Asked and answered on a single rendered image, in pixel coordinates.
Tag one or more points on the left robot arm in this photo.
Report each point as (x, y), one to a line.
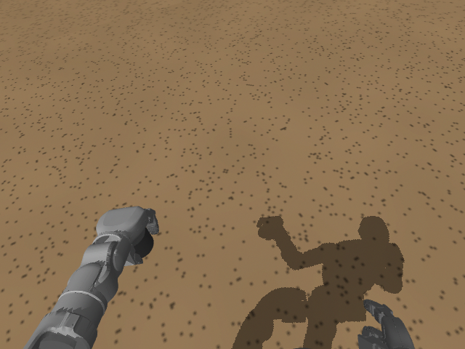
(73, 321)

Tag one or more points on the right robot hand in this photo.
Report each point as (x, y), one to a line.
(393, 332)

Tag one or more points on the left robot hand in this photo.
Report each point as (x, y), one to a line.
(130, 222)

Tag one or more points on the tin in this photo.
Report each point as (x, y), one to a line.
(143, 244)

